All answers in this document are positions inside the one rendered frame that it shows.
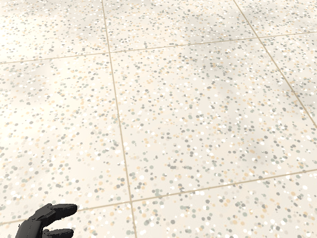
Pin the robot left hand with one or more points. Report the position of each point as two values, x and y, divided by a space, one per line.
43 217

